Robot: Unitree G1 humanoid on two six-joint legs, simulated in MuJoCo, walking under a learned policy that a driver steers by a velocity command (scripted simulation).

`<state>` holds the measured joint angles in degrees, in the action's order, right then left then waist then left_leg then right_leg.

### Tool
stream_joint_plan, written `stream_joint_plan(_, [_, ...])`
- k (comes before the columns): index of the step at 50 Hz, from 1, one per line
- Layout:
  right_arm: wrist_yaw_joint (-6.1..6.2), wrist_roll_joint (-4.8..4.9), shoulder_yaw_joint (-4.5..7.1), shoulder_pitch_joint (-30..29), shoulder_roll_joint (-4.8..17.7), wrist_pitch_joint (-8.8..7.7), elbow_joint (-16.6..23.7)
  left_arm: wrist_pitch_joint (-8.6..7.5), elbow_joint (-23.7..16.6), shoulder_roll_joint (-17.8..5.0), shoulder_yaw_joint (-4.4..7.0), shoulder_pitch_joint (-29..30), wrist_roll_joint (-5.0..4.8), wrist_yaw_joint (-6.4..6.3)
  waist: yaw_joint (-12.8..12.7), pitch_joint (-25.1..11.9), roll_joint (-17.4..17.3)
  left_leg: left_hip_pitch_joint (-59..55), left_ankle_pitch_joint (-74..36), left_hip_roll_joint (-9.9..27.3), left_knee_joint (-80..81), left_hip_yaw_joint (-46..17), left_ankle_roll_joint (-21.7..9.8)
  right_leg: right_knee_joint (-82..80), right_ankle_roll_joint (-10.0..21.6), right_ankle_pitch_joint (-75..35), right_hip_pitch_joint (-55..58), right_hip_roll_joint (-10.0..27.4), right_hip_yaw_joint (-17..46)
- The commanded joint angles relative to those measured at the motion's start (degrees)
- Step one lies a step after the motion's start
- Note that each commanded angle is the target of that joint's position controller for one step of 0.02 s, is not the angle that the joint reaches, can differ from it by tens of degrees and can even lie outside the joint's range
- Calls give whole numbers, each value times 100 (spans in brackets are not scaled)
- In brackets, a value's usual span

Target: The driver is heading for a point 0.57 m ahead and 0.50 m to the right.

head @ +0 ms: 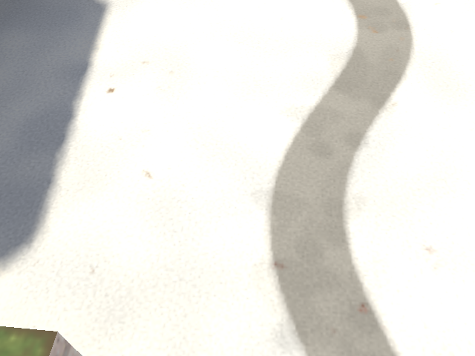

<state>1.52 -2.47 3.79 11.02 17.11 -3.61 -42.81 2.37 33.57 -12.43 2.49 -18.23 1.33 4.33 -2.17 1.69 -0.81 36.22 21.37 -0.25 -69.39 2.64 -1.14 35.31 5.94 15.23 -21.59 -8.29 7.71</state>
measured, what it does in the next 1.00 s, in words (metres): walks ahead, turning right: left foot, then right foot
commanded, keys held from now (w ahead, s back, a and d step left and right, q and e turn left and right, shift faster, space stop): w+e+shift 0.80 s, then shift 0.20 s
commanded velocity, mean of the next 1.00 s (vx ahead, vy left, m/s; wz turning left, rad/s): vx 0.85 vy -0.04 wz -0.92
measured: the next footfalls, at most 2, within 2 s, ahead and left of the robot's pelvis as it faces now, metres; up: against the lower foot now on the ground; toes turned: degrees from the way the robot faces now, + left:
left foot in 0.08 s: +0.06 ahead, +0.08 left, +0.00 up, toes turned -3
right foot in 0.48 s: +0.26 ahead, -0.30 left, +0.00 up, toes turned -31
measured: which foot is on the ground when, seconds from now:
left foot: up 0.00-0.06, down 0.08-0.50, up 0.52-0.88, down 0.90-1.00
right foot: down 0.00-0.08, up 0.10-0.46, down 0.48-0.92, up 0.94-1.00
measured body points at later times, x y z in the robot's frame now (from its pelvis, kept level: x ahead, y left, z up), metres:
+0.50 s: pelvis +0.19 -0.18 -0.03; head +0.21 -0.20 +0.42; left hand +0.57 -0.12 -0.03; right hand -0.03 -0.37 -0.15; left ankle +0.04 +0.08 -0.68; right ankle +0.23 -0.28 -0.73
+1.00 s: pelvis +0.54 -0.45 -0.01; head +0.58 -0.50 +0.43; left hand +0.79 -0.28 -0.13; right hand +0.50 -0.77 -0.09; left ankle +0.70 -0.47 -0.73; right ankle +0.31 -0.36 -0.59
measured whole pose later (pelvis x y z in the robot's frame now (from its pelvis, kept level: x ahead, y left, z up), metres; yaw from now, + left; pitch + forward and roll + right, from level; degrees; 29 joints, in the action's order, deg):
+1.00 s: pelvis +0.54 -0.45 -0.01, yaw -53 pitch +1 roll +2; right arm 0.1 -2.1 0.5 2.0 14.7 -5.9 -35.9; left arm -2.7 46.3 -18.7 3.1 -20.7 -2.0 -0.8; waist -3.2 6.8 1.2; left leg 27.4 6.4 0.8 -33.1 5.0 -0.2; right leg 77.1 0.8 27.4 -13.0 -8.5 10.6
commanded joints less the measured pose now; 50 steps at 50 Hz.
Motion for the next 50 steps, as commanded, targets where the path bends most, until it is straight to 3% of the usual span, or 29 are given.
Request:
stream_joint_plan(1, [-405, 30, 1, 1151, 253, -872, 119, -227, -725, -526, -11, 1349, -2, 163, 816, -396, 225, -1533, -70, -122, 1747, 118, 56, -1407, 695, 313, -607, 998, 2050])
stream_joint_plan(3, [-417, -62, -10, 1900, 62, -788, 74, 95, -499, -803, 83, 1134, -82, 167, 738, -128, 561, -2957, -491, -292, 4262, 179, 292, -986, 327, 48, -493, 534, 2065])
stream_joint_plan(4, [-378, -183, -34, 2667, -191, -739, -258, 276, -143, -625, 23, 652, -159, 180, 969, -265, 88, -4270, -1754, 427, 5112, -316, -7, 361, 173, 98, -981, 305, 2126])
stream_joint_plan(5, [-357, -226, -118, 2997, -84, -787, -442, 407, 230, -40, -161, -471, -220, 152, 638, -585, -640, -5302, -2728, 2419, 4377, -2271, -1367, 2696, -575, 622, -2348, 31, 1884])
stream_joint_plan(6, [-218, 76, 268, 412, 1084, -179, 472, -221, -543, -881, 166, 836, -161, 20, 238, -887, -1198, -3691, 2542, 2075, 5327, -2831, -1219, 2979, -172, 894, -2361, 481, -109])
stream_joint_plan(7, [-155, 96, 246, -840, 923, -16, 910, -359, -704, -844, 77, 1203, -247, 38, 80, -136, -1484, -2163, 3111, 2910, 6227, -3898, -1400, 3539, -135, 517, -2434, 772, -556])
stream_joint_plan(9, [-63, 156, 116, -15, 609, -145, 599, -360, -886, -1032, 165, 1811, -70, 68, 284, -138, -74, -2060, 2224, 2675, 6344, -2831, -935, 3436, -20, 469, -2149, 1040, -291])
stream_joint_plan(12, [34, 26, 240, 1470, 833, -328, -163, -347, -987, -642, 89, 2484, -83, 199, 1014, 313, -125, -3805, 1308, 2052, 6423, -1127, -691, 2413, 22, 267, -3030, 1052, -602])
stream_joint_plan(17, [-6, -46, 153, 2235, 570, -180, -816, -309, -1098, -425, 3, 2944, 40, 350, 1070, 534, -414, -4471, 308, 1911, 6526, 486, -445, 1765, 229, 233, -2816, 1101, -1101])
stream_joint_plan(19, [-25, -67, 126, 2014, 569, -175, -838, -297, -1039, -490, 4, 2876, 73, 359, 856, 673, -482, -4196, -381, 1818, 6493, 1023, -417, 1367, 328, 328, -2225, 1025, -1338])
stream_joint_plan(21, [-45, 13, 123, 1629, 740, -185, -775, -261, -774, -701, 95, 2126, 115, 234, 314, 384, -552, -3631, -3754, 1693, 5624, 1659, -385, 1109, 499, 721, -604, 520, -1856])
stream_joint_plan(23, [-67, 162, 197, 1243, 1265, -106, -604, -294, -100, -1104, 338, 37, 46, 20, -820, -680, -438, -2691, -6424, 1726, 3043, 1861, -358, 672, 627, 347, 2187, -76, -2060])
stream_joint_plan(24, [-126, 115, 206, 1003, 1320, -88, -356, -319, 359, -1438, 539, -1150, 64, -97, -1363, -1235, -1, -997, -4722, 1525, 956, 1725, -269, 481, 715, 778, 4185, 44, -1322])
stream_joint_plan(25, [-250, 69, 59, 630, 520, -149, 205, -272, 320, -2223, 719, -453, 18, -238, -624, -993, 1661, 1227, 406, 717, -868, 1214, 60, -715, 910, 2356, 4649, 1474, 1545])
stream_joint_plan(26, [-289, 8, 29, 77, 639, -288, 780, -236, -133, -2374, 699, -271, 44, -330, -653, -1394, 932, 1723, 241, 453, -1673, -73, 182, -1647, 1134, 2417, 4160, 1961, 3573])
stream_joint_plan(27, [-293, 47, 11, -302, 653, -338, 982, -260, 98, -2197, 662, -444, 95, -388, -619, -1039, 462, 1945, -224, 668, -1679, -377, 180, -1842, 1188, 1437, 3954, 2018, 3173])
stream_joint_plan(28, [-275, 64, -39, 118, 644, -384, 884, -360, 218, -2000, 625, -382, 80, -434, -273, -628, 252, 1696, -473, 844, -1240, -391, 190, -1955, 1220, 911, 3238, 2004, 2820])
stream_joint_plan(31, [-259, -178, -83, 664, 649, -109, 655, -577, 286, -1520, 407, 77, -33, -474, 355, -99, 243, 744, -131, 1094, -524, -461, 342, -2284, 1242, 609, 1455, 1406, 2025])
stream_joint_plan(33, [-280, -151, -99, 134, 590, 62, 820, -687, 422, -1264, 304, -106, -88, -425, 331, 414, 126, 842, -84, 1134, 118, -372, 461, -2623, 1286, 517, 778, 1244, 1894])
stream_joint_plan(36, [-336, -7, -193, -1063, 413, 80, 1252, -771, 517, -1267, 304, -334, -10, -376, 113, 840, 77, 568, -1232, 908, 1733, -209, 528, -2898, 1202, -513, 284, 983, 1699])
stream_joint_plan(39, [-442, 51, -276, -1454, 256, 66, 1315, -832, 698, -1448, 367, -543, -161, -392, -24, 435, 166, -677, -2691, 475, 2863, -136, 327, -2850, 948, -2148, 395, 1036, 1610])
stream_joint_plan(42, [-345, 41, -255, -1262, 361, 31, 1198, -795, 968, -1559, 387, -760, -243, -469, -17, 117, 119, -1509, -2753, 50, 3752, -2, 67, -2032, 549, -4623, 1498, 1002, 1332])
stream_joint_plan(43, [-253, 14, -180, -829, 513, -13, 1068, -785, 1086, -1632, 396, -937, -211, -498, 93, -242, 259, -2121, -2613, -189, 3823, 40, -12, -1275, 326, -5766, 1868, 995, 1354])
stream_joint_plan(45, [-29, -2, 41, 959, 976, -121, 642, -813, 1081, -1673, 410, -585, -139, -485, 1096, -1047, 425, -4182, -3166, 251, 4126, -186, -167, 1130, -79, -5606, 1362, 719, 1210])
stream_joint_plan(46, [31, -91, 95, 1792, 1267, -163, 443, -814, 973, -949, 264, -605, -105, -524, 1206, -1669, -520, -5603, -5449, 1602, 3432, -1099, -429, 3373, -200, -985, 296, 87, 656])
stream_joint_plan(47, [-103, 62, 48, 1623, 1212, -372, 535, -753, 854, -241, -57, -1633, -414, -484, 651, -3217, -2942, -7523, -6343, 3084, 3744, -4025, -1691, 5609, -629, 2083, -1466, -352, 871])
stream_joint_plan(48, [-107, 33, 67, 1103, 809, -327, 841, -634, 926, -1102, 88, -1248, -428, -523, 931, -3350, -1730, -6919, -5378, 2773, 4114, -3784, -1569, 5811, -725, 1533, -1401, 166, 766])
stream_joint_plan(49, [-80, 41, -4, 677, 496, -311, 870, -556, 654, -1393, 167, -359, -433, -532, 954, -2407, -1071, -6048, -5426, 2420, 4278, -2755, -1389, 5482, -777, 1265, -1527, 475, 457])
stream_joint_plan(50, [-111, 90, -61, 369, 392, -307, 756, -516, 522, -1278, 121, 79, -339, -536, 734, -1615, -131, -5063, -5550, 2155, 4461, -2224, -1293, 5234, -788, 1222, -1627, 681, 197])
